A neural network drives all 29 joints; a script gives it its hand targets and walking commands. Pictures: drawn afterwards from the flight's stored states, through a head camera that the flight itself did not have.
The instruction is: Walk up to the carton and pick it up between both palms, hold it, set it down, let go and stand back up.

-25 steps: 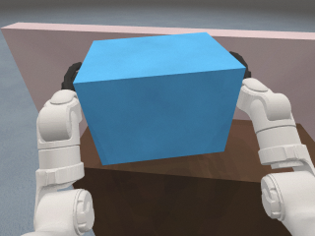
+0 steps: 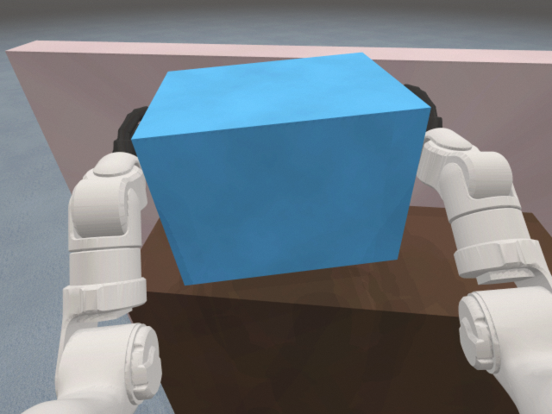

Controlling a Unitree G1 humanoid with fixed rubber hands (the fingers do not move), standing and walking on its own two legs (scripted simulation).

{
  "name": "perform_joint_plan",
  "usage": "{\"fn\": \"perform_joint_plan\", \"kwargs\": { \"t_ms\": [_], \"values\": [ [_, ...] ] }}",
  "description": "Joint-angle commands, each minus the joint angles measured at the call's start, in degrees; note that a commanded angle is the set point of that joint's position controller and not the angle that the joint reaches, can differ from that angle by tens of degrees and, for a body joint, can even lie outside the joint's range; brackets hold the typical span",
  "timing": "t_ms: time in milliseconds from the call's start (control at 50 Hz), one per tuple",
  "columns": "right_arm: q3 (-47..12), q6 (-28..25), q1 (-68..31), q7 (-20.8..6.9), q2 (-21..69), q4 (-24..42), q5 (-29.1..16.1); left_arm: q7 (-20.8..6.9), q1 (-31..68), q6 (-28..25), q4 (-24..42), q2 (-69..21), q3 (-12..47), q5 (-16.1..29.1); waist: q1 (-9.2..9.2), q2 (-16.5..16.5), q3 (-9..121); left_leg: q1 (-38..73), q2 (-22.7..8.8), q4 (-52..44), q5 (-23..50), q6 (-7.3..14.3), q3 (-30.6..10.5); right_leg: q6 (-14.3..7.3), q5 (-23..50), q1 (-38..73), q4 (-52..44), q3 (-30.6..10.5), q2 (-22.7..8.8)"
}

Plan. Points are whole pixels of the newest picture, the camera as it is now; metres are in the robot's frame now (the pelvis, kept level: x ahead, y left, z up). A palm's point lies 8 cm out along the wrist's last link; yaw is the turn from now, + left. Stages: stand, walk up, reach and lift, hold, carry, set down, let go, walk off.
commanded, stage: hold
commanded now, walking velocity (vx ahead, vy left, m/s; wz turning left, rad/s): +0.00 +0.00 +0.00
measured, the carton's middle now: (278, 162) +0.39 +0.00 +0.23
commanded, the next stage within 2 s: none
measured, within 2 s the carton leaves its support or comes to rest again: neither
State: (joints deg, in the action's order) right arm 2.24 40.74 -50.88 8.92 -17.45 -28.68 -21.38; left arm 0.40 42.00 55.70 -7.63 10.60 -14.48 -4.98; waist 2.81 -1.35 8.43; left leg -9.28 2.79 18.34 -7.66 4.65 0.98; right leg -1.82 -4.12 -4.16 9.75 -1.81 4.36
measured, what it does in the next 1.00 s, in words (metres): stands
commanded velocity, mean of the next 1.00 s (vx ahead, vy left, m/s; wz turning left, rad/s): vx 0.00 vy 0.00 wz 0.00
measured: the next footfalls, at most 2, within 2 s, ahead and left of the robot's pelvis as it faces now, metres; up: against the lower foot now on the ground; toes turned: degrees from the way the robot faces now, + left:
none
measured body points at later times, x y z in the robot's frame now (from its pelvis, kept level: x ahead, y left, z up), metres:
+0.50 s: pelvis +0.00 -0.01 +0.00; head -0.07 +0.00 +0.44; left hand +0.36 +0.19 +0.25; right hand +0.38 -0.19 +0.26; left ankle +0.03 +0.06 -0.75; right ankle +0.01 -0.11 -0.75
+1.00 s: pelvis +0.00 -0.03 +0.00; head -0.07 -0.02 +0.45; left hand +0.35 +0.19 +0.26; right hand +0.38 -0.20 +0.27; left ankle +0.03 +0.06 -0.75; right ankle +0.01 -0.11 -0.75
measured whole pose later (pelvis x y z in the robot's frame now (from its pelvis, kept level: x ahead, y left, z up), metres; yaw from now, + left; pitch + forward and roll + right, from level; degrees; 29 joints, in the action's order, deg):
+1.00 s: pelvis +0.00 -0.03 +0.00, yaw +3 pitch -2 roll -1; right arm 4.1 41.9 -47.6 9.2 -14.3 -22.7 -17.7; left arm -2.4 40.4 54.7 -4.4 10.5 -16.4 -6.9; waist 4.2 -0.6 8.1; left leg -9.1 2.7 17.5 -6.4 2.8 -2.3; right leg -3.6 -4.8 -4.1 10.8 1.1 4.7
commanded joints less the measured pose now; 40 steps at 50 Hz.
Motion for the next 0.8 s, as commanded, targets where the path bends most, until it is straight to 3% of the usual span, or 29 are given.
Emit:
{"fn": "perform_joint_plan", "kwargs": {
  "t_ms": [0, 240, 260, 280, 300, 320, 340, 360, 380, 420, 440, 480, 520, 540, 580, 620, 660, 700, 720, 780],
  "values": [
    [-15.42, -2.35, -48.21, -5.7, 28.49, 20.88, -9.06, -9.68, 52.35, -8.05, 20.52, -26.73, 22.18, 14.94, 0.37, -1.11, 27.65, 12.82, -5.77, 0.2, 16.13, -4.22, -5.85, -1.68, 11.11, 5.17, 0.54, -2.8, -3.25],
    [-15.47, -1.88, -47.4, -4.77, 28.67, 21.43, -9.42, -10.46, 51.31, -7.28, 20.32, -26.04, 21.61, 13.94, 0.67, -0.79, 26.13, 12.07, -4.86, 0.0, 14.64, -3.43, -5.4, -1.01, 11.91, 5.18, 0.59, -2.56, -3.74],
    [-14.42, -2.25, -44.09, -5.03, 26.8, 22.31, -6.58, -10.7, 46.49, -7.66, 20.28, -26.49, 21.1, 13.26, 1.18, -1.73, 25.1, 10.73, -5.63, -0.49, 16.48, -5.06, -6.63, -1.11, 12.95, 7.82, 1.12, -2.01, -3.68],
    [-13.52, -2.62, -42.86, -5.12, 25.86, 23.12, -6.47, -10.72, 44.6, -7.94, 21.75, -26.82, 21.93, 13.47, 2.07, -2.3, 26.25, 12.05, -5.69, -0.29, 19.96, -5.32, -7.0, -1.27, 14.39, 7.97, 1.2, -1.78, -3.46],
    [-14.14, -2.88, -42.96, -5.2, 25.65, 25.15, -6.98, -10.79, 45.23, -7.94, 24.46, -27.17, 21.94, 12.99, 1.62, -2.21, 28.73, 13.75, -5.86, 0.54, 21.84, -5.68, -6.98, -1.48, 14.85, 7.61, 1.0, -1.57, -3.33],
    [-14.72, -2.7, -43.13, -5.17, 25.8, 26.6, -7.3, -10.65, 45.75, -8.07, 27.3, -27.15, 24.12, 13.55, 2.69, -4.12, 29.33, 14.16, -5.5, 0.87, 23.27, -6.48, -7.14, -1.67, 15.67, 6.56, 0.93, -1.75, -3.26],
    [-13.26, -2.24, -40.96, -5.19, 24.38, 23.24, -6.28, -10.66, 46.41, -7.57, 26.32, -26.38, 23.98, 12.7, 3.36, -5.22, 26.78, 14.21, -5.4, 0.69, 21.91, -6.64, -6.99, -1.85, 14.76, 6.18, 0.18, -1.8, -3.08],
    [-12.68, -1.92, -41.92, -5.48, 23.47, 23.28, -6.07, -10.72, 45.79, -7.06, 25.36, -26.0, 24.07, 13.34, 3.71, -4.09, 25.73, 15.19, -5.97, 0.15, 19.14, -7.35, -7.86, -2.07, 11.56, 4.98, 0.25, -0.7, -2.96],
    [-12.82, -1.95, -41.97, -5.56, 22.91, 23.08, -4.82, -11.05, 44.85, -6.88, 23.29, -25.69, 22.58, 12.94, 3.41, -1.87, 20.23, 11.49, -5.97, -0.57, 14.61, -6.92, -7.81, -2.11, 9.5, 4.29, -0.05, -0.62, -3.03],
    [-10.16, -1.74, -42.69, -6.22, 22.17, 18.07, -3.25, -11.36, 46.39, -6.06, 19.23, -25.32, 21.07, 11.85, 3.62, -2.91, 16.93, 6.19, -6.25, -3.84, 1.42, -5.87, -7.9, -1.68, 2.35, 5.07, -0.12, 0.35, -3.49],
    [-10.67, -2.45, -43.7, -6.58, 23.36, 19.13, -2.84, -11.38, 46.44, -6.41, 17.95, -26.37, 21.46, 12.04, 2.95, -1.41, 17.29, 3.81, -6.33, -4.16, -0.93, -5.56, -7.84, -1.61, 1.35, 5.65, 0.09, -0.35, -4.4],
    [-11.85, -3.42, -45.67, -7.19, 25.5, 23.16, -3.59, -10.68, 47.9, -7.76, 21.51, -27.73, 23.89, 14.06, 3.88, -1.18, 24.85, 6.13, -6.0, -3.76, 4.03, -5.4, -8.0, -1.01, 5.8, 8.45, 0.61, -0.81, -4.4],
    [-14.03, -3.55, -45.6, -7.09, 27.73, 26.92, -4.73, -10.43, 47.81, -8.62, 24.76, -28.08, 24.88, 14.4, 3.44, -0.99, 30.68, 10.82, -5.11, -1.5, 13.2, -5.22, -6.71, -0.53, 12.02, 8.73, 1.3, -0.83, -3.82],
    [-13.21, -3.37, -45.25, -6.9, 27.45, 25.6, -4.28, -10.75, 47.81, -8.61, 23.95, -27.49, 24.06, 13.95, 3.5, 0.21, 28.29, 11.26, -4.96, -0.92, 14.25, -5.53, -7.03, -0.54, 12.55, 9.04, 1.37, -0.81, -3.56],
    [-13.31, -3.28, -43.41, -6.21, 27.11, 26.07, -3.53, -11.01, 46.2, -7.99, 23.71, -27.02, 22.84, 12.05, 2.2, -1.45, 25.41, 9.61, -4.59, -0.95, 14.04, -4.63, -6.43, -0.77, 12.18, 9.55, 1.46, -0.83, -3.71],
    [-13.66, -3.34, -44.71, -5.77, 26.78, 26.6, -4.08, -10.77, 46.89, -6.73, 26.03, -27.72, 23.88, 12.4, 2.55, -3.0, 25.87, 10.0, -4.91, -0.81, 14.83, -5.46, -7.2, -1.23, 11.64, 8.91, 1.37, -0.53, -3.76],
    [-15.65, -3.52, -45.44, -5.61, 27.3, 31.66, -5.33, -10.28, 45.05, -6.12, 27.72, -27.11, 24.35, 13.3, 1.31, -1.52, 28.8, 10.36, -4.49, -0.14, 17.59, -4.63, -6.05, -0.48, 13.75, 9.85, 1.89, -0.47, -3.62],
    [-15.72, -2.85, -45.52, -5.37, 27.71, 28.54, -5.14, -10.36, 47.42, -6.41, 25.78, -24.26, 21.81, 12.6, 0.31, 2.13, 25.33, 7.47, -4.55, -1.55, 12.41, -3.26, -5.61, -0.28, 12.23, 11.27, 2.07, -0.23, -4.0],
    [-14.35, -2.55, -45.57, -5.41, 26.59, 27.14, -4.37, -10.56, 47.4, -6.32, 23.39, -23.66, 21.11, 11.9, 1.01, 1.67, 22.45, 5.88, -4.66, -2.16, 8.75, -3.64, -5.71, -0.39, 9.82, 9.65, 2.14, -0.83, -4.57],
    [-12.25, -2.4, -42.09, -5.96, 26.09, 19.06, -2.61, -11.78, 43.3, -5.8, 15.36, -22.44, 16.78, 9.5, -0.22, 2.46, 15.95, 1.71, -4.11, -3.99, 1.02, -2.3, -4.77, 0.31, 3.37, 9.42, 1.42, -0.64, -5.25]
  ]
}}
